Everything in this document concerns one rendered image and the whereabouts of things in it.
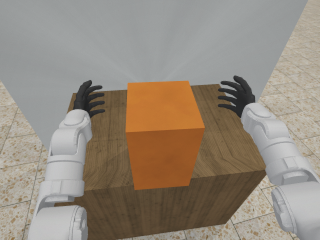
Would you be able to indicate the carton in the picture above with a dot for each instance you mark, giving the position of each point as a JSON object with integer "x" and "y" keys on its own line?
{"x": 164, "y": 130}

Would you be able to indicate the robot right upper arm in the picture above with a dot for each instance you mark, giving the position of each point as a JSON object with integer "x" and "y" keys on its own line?
{"x": 297, "y": 209}

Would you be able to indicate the right robot forearm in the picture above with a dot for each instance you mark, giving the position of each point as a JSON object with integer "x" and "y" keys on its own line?
{"x": 284, "y": 163}

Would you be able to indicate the left robot forearm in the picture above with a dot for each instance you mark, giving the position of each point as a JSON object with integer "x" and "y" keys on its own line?
{"x": 65, "y": 163}

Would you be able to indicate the robot left upper arm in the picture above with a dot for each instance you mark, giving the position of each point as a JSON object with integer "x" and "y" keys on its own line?
{"x": 60, "y": 223}

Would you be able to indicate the pedestal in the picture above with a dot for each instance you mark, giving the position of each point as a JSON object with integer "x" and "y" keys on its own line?
{"x": 227, "y": 169}

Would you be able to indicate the robot right hand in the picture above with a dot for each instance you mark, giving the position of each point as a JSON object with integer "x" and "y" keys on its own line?
{"x": 243, "y": 95}

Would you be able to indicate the robot left hand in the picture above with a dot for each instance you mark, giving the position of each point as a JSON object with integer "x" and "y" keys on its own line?
{"x": 83, "y": 98}

